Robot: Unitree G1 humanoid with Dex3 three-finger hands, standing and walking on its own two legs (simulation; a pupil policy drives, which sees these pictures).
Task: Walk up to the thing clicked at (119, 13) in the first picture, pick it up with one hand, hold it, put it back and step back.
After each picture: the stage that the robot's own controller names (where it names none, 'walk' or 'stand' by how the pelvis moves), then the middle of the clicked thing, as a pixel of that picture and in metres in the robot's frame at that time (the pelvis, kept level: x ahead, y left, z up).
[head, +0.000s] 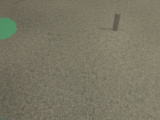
stand; (116, 21) +1.73 -0.43 -0.65
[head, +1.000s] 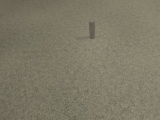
walk; (92, 29) +1.64 +0.01 -0.63
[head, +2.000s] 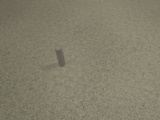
walk; (60, 56) +1.10 +0.28 -0.65
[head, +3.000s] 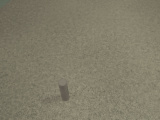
walk; (64, 90) +0.71 +0.21 -0.64
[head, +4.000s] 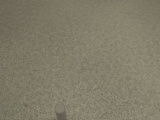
stand; (61, 115) +0.48 +0.16 -0.63
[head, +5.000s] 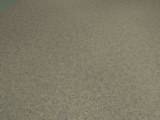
stand; out of the picture +0.45 +0.16 -0.65
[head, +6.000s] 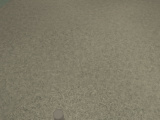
stand; out of the picture +0.46 +0.17 -0.65
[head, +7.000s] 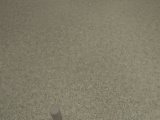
stand; (56, 116) +0.47 +0.20 -0.65
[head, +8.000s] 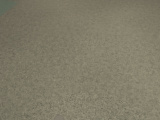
stand; out of the picture +0.45 +0.19 -0.66
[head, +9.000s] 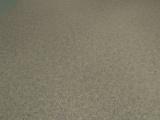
stand; out of the picture +0.45 +0.18 -0.66
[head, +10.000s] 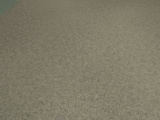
go down; out of the picture +0.45 +0.18 -0.66
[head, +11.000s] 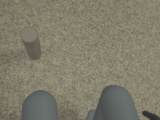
go down; (32, 45) +0.54 +0.19 -0.31
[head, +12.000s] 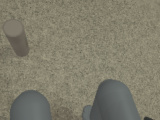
approach; (18, 40) +0.54 +0.21 -0.28
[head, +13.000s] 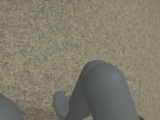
close in; out of the picture +0.53 +0.27 -0.18
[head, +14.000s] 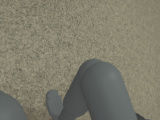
lift; out of the picture +0.51 +0.27 -0.18
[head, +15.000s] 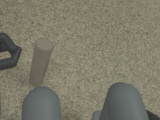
lift; (39, 64) +0.44 +0.18 -0.25
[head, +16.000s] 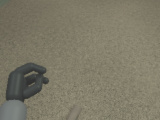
close; out of the picture +0.49 +0.09 -0.68
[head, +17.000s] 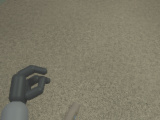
hold; (69, 118) +0.49 +0.12 -0.70
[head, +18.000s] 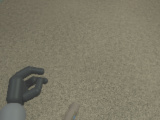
stand; (69, 118) +0.48 +0.12 -0.71
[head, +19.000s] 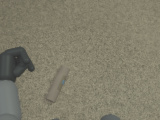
crouch; (58, 83) +0.52 +0.12 -0.57
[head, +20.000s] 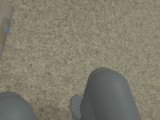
lower; out of the picture +0.56 +0.19 -0.30
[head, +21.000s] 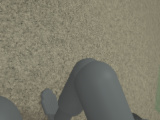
lower; out of the picture +0.54 +0.25 -0.27
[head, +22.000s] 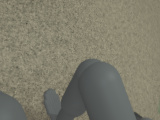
lower; out of the picture +0.54 +0.25 -0.27
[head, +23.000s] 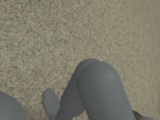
lower; out of the picture +0.54 +0.25 -0.27
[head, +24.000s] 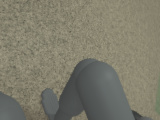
lower; out of the picture +0.54 +0.25 -0.27
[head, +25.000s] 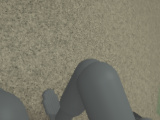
open; out of the picture +0.54 +0.25 -0.27
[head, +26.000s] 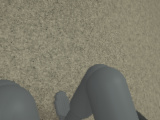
stand; out of the picture +0.55 +0.23 -0.28
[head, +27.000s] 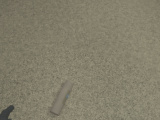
stand; (62, 97) +0.51 +0.11 -0.62
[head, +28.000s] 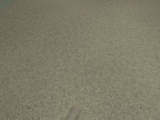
stand; out of the picture +0.49 +0.11 -0.69
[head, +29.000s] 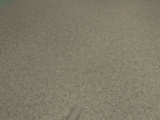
stand; out of the picture +0.48 +0.10 -0.69
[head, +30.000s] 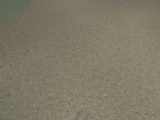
stand; out of the picture +0.50 +0.08 -0.75
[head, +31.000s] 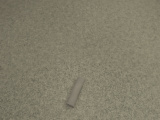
walk; (76, 91) +0.59 +0.05 -0.72
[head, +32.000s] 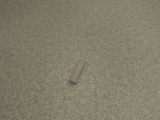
walk; (77, 71) +0.85 +0.09 -0.72
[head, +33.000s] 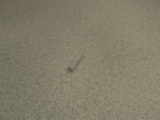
stand; (75, 61) +1.14 +0.12 -0.72
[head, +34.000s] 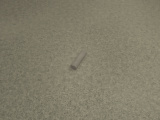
stand; (79, 59) +1.13 +0.06 -0.74
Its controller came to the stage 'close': yes
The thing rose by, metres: 0.05
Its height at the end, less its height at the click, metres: -0.09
